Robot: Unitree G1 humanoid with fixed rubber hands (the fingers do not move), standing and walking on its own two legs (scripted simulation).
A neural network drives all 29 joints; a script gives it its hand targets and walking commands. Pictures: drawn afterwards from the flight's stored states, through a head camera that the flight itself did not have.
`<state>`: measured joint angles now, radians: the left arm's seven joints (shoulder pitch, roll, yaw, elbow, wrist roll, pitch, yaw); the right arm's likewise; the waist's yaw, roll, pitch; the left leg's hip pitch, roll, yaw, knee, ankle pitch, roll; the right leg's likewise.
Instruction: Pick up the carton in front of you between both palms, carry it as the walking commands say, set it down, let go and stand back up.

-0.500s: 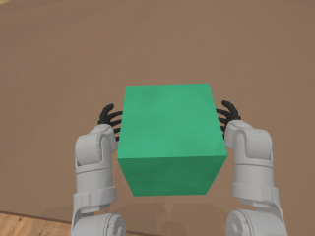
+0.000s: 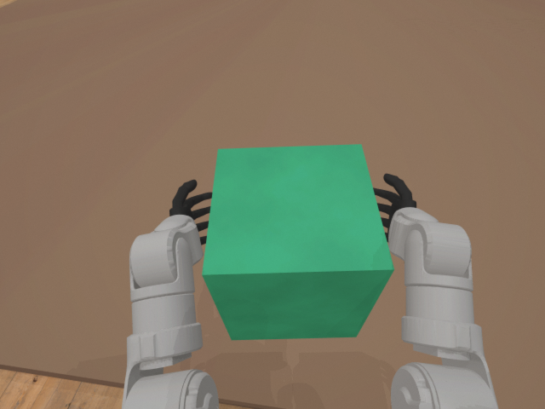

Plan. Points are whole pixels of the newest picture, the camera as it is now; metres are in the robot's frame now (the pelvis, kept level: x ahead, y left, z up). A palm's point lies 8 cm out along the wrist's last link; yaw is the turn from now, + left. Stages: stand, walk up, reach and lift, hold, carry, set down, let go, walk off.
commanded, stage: carry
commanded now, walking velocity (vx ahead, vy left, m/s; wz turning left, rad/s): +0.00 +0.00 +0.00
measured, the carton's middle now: (291, 249) +0.34 +0.00 +0.05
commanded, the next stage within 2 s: none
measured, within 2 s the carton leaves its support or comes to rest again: neither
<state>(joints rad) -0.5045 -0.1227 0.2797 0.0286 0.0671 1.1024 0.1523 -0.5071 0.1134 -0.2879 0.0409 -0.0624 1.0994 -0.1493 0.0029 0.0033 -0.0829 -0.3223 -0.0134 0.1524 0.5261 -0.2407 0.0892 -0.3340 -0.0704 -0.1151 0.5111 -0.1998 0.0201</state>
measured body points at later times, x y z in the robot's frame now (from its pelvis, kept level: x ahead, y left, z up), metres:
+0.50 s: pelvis +0.00 +0.00 +0.00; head -0.02 +0.00 +0.45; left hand +0.34 +0.15 +0.11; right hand +0.34 -0.15 +0.11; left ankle +0.03 +0.06 -0.73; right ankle +0.04 -0.14 -0.73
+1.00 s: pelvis +0.09 -0.04 +0.00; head +0.08 -0.04 +0.45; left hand +0.44 +0.11 +0.14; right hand +0.44 -0.20 +0.14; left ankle +0.06 +0.07 -0.64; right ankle +0.05 -0.12 -0.73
